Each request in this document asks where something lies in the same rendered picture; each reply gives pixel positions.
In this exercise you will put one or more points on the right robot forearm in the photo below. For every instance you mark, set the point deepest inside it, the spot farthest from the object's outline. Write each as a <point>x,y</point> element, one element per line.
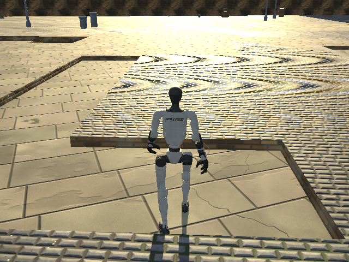
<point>200,148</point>

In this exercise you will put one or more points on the left robot hand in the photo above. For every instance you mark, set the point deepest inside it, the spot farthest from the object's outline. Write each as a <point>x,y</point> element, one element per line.
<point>150,148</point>

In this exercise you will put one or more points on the left robot forearm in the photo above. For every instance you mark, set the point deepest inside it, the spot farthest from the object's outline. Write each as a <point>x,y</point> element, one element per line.
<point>150,140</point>

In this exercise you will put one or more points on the robot right upper arm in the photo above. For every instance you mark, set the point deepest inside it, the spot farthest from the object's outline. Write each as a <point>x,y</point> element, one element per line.
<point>194,125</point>

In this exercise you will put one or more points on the robot left upper arm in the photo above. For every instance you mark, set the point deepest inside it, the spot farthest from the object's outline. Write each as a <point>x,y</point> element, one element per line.
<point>155,123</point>

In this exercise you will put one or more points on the right robot foot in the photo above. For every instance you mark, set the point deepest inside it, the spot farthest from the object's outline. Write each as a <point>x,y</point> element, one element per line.
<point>184,207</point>

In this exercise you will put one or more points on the robot left shin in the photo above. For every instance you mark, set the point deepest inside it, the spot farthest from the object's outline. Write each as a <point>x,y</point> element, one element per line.
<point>163,207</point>

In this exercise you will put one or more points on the right robot hand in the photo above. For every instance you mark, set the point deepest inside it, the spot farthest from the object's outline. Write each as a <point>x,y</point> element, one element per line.
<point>205,165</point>

